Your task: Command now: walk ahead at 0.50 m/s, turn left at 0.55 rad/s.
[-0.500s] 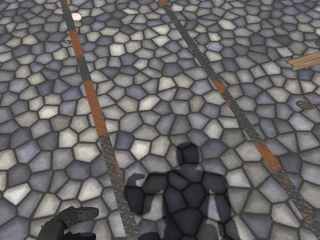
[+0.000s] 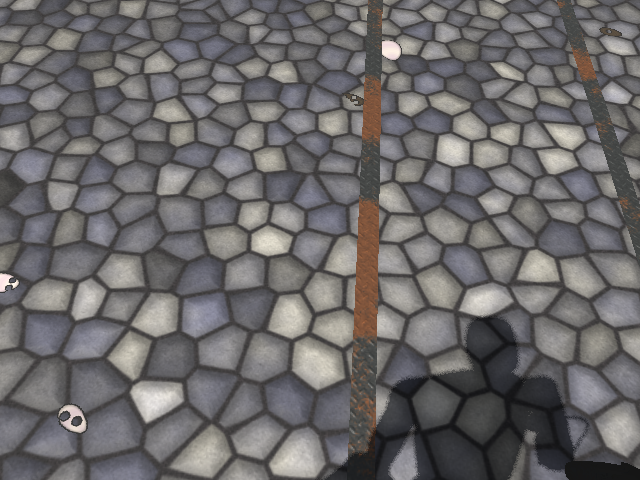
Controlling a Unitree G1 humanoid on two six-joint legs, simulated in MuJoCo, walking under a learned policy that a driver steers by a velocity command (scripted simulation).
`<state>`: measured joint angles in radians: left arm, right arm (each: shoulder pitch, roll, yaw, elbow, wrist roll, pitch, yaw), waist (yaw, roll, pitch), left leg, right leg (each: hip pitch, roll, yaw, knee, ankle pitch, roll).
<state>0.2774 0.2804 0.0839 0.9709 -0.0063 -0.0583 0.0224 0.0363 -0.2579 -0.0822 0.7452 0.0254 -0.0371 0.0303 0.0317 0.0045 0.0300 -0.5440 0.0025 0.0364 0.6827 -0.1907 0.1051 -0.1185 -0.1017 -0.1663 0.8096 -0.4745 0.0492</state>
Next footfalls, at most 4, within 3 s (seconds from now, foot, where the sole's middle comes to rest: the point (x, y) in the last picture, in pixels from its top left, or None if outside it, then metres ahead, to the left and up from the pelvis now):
0.46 right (365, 472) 0.47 -0.07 -0.75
0.84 left None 0.43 0.18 -0.75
2.04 left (269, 399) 0.61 0.13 -0.75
2.44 right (382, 336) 0.77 -0.11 -0.75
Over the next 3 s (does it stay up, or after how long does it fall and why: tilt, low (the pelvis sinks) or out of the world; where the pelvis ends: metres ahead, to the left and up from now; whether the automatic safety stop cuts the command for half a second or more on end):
stays up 0.72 0.03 0.02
